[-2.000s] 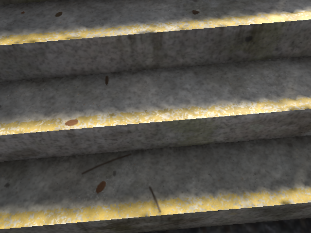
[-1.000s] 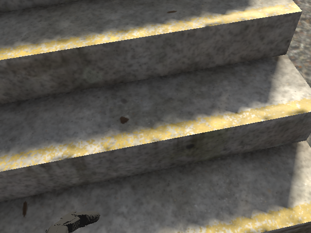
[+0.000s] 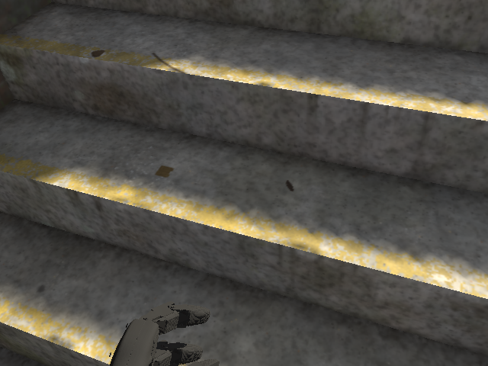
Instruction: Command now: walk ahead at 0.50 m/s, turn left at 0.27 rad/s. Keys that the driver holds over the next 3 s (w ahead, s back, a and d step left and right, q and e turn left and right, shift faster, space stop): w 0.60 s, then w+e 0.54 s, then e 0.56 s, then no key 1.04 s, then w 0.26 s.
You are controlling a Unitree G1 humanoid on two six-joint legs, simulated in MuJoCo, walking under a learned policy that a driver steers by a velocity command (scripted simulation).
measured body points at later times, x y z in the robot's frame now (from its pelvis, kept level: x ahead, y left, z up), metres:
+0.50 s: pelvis +0.27 +0.00 +0.13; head +0.28 -0.03 +0.58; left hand +0.08 +0.11 +0.00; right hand +0.55 -0.10 +0.06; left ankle +0.49 +0.11 -0.37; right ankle +0.08 -0.12 -0.60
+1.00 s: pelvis +0.53 +0.02 +0.32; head +0.51 +0.01 +0.77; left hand +0.71 +0.20 +0.21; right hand +0.49 -0.16 +0.15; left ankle +0.49 +0.11 -0.42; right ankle +0.61 -0.13 -0.08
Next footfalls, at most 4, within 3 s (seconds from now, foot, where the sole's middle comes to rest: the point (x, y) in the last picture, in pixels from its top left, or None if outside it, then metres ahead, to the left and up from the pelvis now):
0.54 left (211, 339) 0.53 0.12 -0.46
1.12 right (317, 213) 0.71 -0.13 -0.27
1.76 left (239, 65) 1.04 0.02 -0.09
2.28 right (335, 80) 0.94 -0.20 -0.09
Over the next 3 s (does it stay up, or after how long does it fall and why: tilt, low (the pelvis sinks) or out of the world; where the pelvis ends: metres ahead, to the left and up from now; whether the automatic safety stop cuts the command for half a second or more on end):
stays up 1.00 -0.10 0.68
